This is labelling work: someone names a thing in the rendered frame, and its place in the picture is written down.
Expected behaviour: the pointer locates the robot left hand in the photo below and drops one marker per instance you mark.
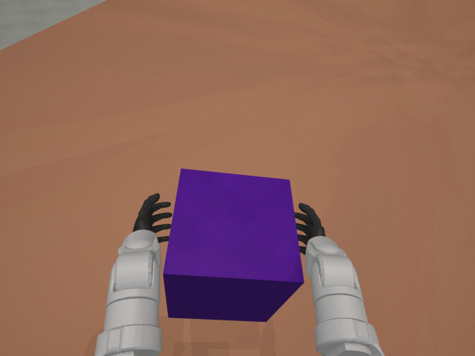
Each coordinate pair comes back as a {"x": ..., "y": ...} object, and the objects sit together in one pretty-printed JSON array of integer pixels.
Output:
[{"x": 145, "y": 218}]

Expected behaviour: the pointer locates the carton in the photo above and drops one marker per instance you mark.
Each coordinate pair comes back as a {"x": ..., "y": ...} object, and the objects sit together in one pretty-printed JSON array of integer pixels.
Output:
[{"x": 233, "y": 251}]

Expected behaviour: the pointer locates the robot right forearm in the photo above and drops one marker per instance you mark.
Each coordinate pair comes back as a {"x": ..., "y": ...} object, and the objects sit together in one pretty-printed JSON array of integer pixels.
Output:
[{"x": 342, "y": 326}]

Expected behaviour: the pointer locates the robot left forearm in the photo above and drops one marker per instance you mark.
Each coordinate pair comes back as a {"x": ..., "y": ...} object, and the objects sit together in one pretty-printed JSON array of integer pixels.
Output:
[{"x": 132, "y": 314}]

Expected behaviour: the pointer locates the robot right hand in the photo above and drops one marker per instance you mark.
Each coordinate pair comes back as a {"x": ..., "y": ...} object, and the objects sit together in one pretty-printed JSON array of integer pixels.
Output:
[{"x": 312, "y": 228}]

